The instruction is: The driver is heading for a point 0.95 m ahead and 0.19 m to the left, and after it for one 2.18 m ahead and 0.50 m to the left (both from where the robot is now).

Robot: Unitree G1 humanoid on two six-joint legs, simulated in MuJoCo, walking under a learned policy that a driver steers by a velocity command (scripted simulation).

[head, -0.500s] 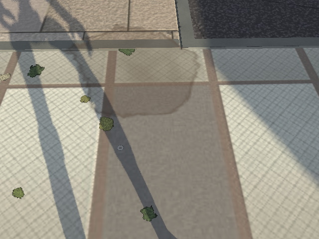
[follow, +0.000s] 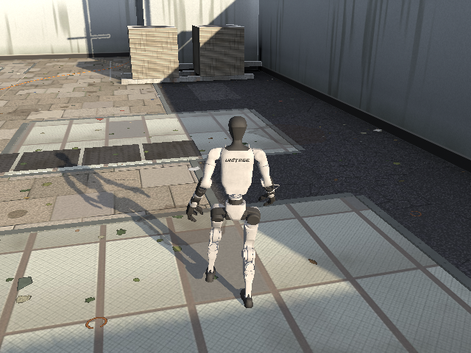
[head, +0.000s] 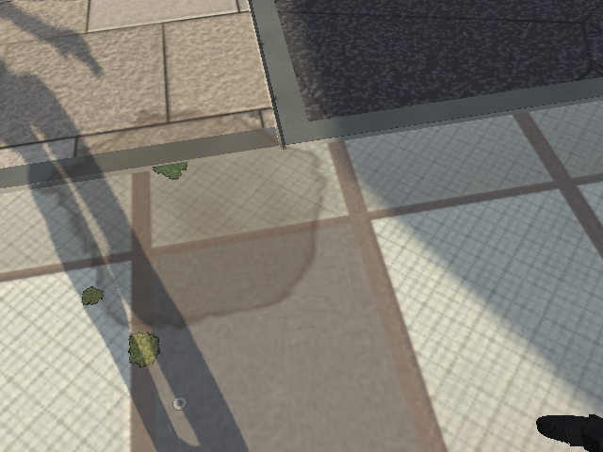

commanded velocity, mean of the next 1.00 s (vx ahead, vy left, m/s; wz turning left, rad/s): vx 0.50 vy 0.00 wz -0.01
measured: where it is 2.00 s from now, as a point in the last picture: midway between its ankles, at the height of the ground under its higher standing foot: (298, 216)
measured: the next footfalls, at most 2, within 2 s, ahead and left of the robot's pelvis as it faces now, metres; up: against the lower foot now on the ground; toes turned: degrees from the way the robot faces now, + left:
left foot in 0.12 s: +0.26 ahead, +0.14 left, +0.00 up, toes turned -6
right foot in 0.64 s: +0.51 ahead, -0.14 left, +0.00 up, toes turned -6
